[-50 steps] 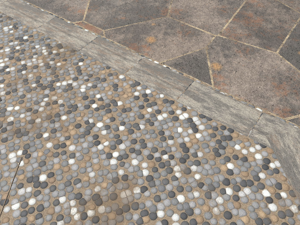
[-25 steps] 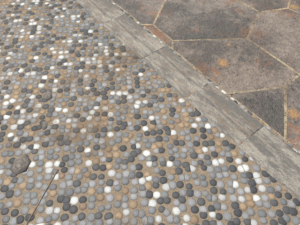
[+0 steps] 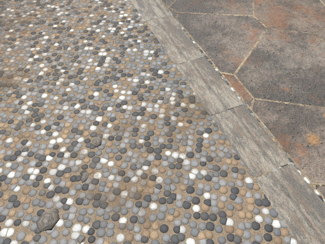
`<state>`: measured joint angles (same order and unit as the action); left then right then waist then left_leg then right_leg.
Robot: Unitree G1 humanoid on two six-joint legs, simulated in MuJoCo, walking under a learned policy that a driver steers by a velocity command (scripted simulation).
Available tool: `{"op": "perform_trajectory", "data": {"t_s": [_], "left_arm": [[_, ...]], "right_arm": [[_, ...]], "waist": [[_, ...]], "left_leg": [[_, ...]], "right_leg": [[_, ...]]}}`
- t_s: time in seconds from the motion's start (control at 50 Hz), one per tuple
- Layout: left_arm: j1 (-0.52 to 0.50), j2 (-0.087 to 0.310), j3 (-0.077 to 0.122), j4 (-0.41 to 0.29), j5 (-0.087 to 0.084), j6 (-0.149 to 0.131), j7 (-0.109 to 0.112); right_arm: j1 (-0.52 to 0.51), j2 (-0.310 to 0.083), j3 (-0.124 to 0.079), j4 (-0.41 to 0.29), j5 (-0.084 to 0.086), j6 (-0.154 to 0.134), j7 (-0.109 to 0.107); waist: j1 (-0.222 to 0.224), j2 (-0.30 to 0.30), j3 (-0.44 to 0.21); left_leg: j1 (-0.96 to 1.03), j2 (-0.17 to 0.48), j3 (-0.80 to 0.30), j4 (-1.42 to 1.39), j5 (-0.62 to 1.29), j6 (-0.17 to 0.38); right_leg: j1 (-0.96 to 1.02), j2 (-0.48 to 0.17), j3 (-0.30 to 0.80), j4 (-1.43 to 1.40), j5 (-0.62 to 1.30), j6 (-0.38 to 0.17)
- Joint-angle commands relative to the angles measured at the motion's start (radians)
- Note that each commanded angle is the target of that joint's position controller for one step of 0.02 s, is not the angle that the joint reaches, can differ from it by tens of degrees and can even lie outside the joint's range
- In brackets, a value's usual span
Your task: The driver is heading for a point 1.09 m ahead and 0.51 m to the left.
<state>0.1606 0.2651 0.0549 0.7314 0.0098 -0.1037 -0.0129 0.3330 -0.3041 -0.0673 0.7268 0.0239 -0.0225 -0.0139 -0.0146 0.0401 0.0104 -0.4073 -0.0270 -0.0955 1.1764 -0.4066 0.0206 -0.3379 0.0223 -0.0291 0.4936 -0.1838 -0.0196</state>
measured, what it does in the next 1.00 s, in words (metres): walks ahead, turning left: left foot, then right foot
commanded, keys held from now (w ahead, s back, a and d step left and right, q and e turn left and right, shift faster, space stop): w+q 0.52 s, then q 0.24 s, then no key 0.14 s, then w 0.10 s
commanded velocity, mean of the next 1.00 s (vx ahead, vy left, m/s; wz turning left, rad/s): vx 0.37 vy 0.00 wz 0.54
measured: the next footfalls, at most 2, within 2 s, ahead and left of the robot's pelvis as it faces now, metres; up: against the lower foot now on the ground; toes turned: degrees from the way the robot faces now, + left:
left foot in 0.40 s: +0.35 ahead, +0.18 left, +0.00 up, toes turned +17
right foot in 0.84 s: +0.64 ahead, +0.10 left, +0.00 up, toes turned +34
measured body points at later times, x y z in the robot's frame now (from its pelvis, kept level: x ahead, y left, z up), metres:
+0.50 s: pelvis +0.26 +0.08 -0.01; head +0.30 +0.10 +0.44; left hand +0.26 +0.38 -0.13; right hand +0.51 -0.13 -0.09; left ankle +0.31 +0.17 -0.73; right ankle +0.17 -0.11 -0.64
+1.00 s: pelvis +0.47 +0.12 +0.00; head +0.50 +0.13 +0.45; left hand +0.48 +0.42 -0.10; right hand +0.72 -0.06 -0.11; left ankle +0.35 +0.19 -0.66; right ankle +0.60 +0.08 -0.73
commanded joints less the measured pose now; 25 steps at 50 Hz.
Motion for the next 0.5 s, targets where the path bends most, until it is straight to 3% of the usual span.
{"op": "perform_trajectory", "data": {"t_s": [0.02,0.06,0.12,0.2,0.28,0.3,0.34,0.36,0.38,0.4,0.42,0.44,0.46,0.48,0.5], "left_arm": [[0.059,0.1,0.027,-0.022,0.004,-0.005,0.009],[0.066,0.114,0.034,-0.004,-0.005,-0.012,0.009],[0.077,0.151,0.047,0.018,-0.004,-0.012,0.011],[0.086,0.175,0.051,0.038,-0.008,0.001,0.017],[0.14,0.207,0.06,0.07,-0.025,0.021,0.019],[0.143,0.217,0.063,0.074,-0.031,0.028,0.019],[0.136,0.25,0.073,0.074,-0.041,0.04,0.025],[0.13,0.263,0.077,0.072,-0.045,0.048,0.029],[0.115,0.255,0.073,0.067,-0.049,0.053,0.033],[0.131,0.209,0.053,0.052,-0.023,0.048,0.036],[0.217,0.064,0.005,-0.012,0.015,0.023,0.021],[0.114,0.151,0.016,-0.023,-0.021,-0.014,0.007],[0.025,0.191,0.027,-0.053,-0.055,-0.031,-0.001],[0.016,0.176,0.021,-0.052,-0.043,-0.041,0.004],[0.018,0.177,0.025,-0.04,-0.015,-0.041,0.011]], "right_arm": [[-0.049,-0.091,-0.033,-0.104,0.005,-0.009,0.008],[-0.066,-0.058,-0.026,-0.119,0.005,0.001,0.011],[-0.117,-0.041,-0.019,-0.144,-0.001,0.004,0.017],[-0.22,-0.023,-0.008,-0.164,-0.001,-0.008,0.041],[-0.323,-0.019,-0.004,-0.206,0.003,-0.01,0.064],[-0.329,-0.028,-0.008,-0.215,0.002,-0.009,0.069],[-0.288,-0.064,-0.026,-0.218,-0.004,-0.004,0.072],[-0.206,-0.095,-0.044,-0.202,-0.006,0.001,0.07],[-0.046,-0.14,-0.073,-0.159,-0.003,0.005,0.061],[0.12,-0.214,-0.104,-0.118,0.001,0.016,0.04],[0.064,-0.321,-0.109,-0.131,0.008,0.004,0.035],[0.101,-0.237,-0.085,-0.157,0.002,-0.012,0.041],[0.068,-0.184,-0.067,-0.14,-0.006,-0.027,0.044],[0.012,-0.162,-0.059,-0.139,-0.004,-0.035,0.044],[-0.055,-0.136,-0.05,-0.148,-0.008,-0.036,0.042]], "waist": [[0.042,-0.162,-0.008],[0.037,-0.15,0.004],[0.042,-0.117,0.012],[0.076,-0.103,0.036],[0.102,-0.098,0.072],[0.094,-0.102,0.073],[0.048,-0.134,0.027],[-0.005,-0.143,-0.025],[-0.096,-0.121,-0.105],[-0.163,-0.021,-0.196],[-0.019,0.24,-0.275],[-0.105,0.127,-0.384],[-0.11,0.08,-0.233],[-0.064,0.005,-0.149],[-0.022,-0.021,-0.096]], "left_leg": [[-0.278,0.124,-0.03,0.008,0.091,-0.008],[-0.292,0.136,-0.012,-0.038,0.116,-0.016],[-0.337,0.146,-0.005,-0.154,0.218,-0.031],[-0.283,0.132,0.055,-0.375,0.408,-0.021],[-0.261,0.11,0.113,-0.508,0.395,0.011],[-0.246,0.098,0.128,-0.528,0.356,0.027],[-0.14,0.037,0.181,-0.545,0.252,0.068],[-0.028,-0.002,0.205,-0.557,0.215,0.096],[0.201,-0.041,0.209,-0.622,0.279,0.134],[0.515,0.051,0.033,-0.637,0.282,0.188],[0.798,0.308,-0.551,-0.735,0.11,0.371],[0.828,0.357,-0.733,-0.866,-0.028,0.396],[0.728,0.328,-0.586,-0.886,0.043,0.344],[0.579,0.283,-0.467,-0.886,0.147,0.309],[0.446,0.244,-0.378,-0.894,0.266,0.284]], "right_leg": [[0.25,-0.275,0.293,-0.281,0.001,-0.136],[0.235,-0.278,0.216,-0.315,0.079,-0.155],[0.262,-0.292,0.123,-0.338,0.196,-0.172],[0.28,-0.261,-0.026,-0.341,0.264,-0.139],[0.365,-0.291,-0.092,-0.318,0.321,-0.118],[0.393,-0.3,-0.107,-0.293,0.395,-0.11],[0.433,-0.303,-0.146,-0.169,0.724,-0.091],[0.43,-0.296,-0.164,-0.038,0.868,-0.08],[0.349,-0.267,-0.192,0.163,0.869,-0.052],[0.1,-0.227,-0.19,0.466,0.552,-0.01],[-0.342,-0.017,-0.096,0.808,-0.392,0.044],[-0.445,-0.015,0.118,0.907,-0.411,0.032],[-0.515,-0.059,0.117,0.88,-0.307,0.014],[-0.47,-0.101,0.114,0.787,-0.218,0.007],[-0.402,-0.127,0.113,0.703,-0.172,0.016]]}}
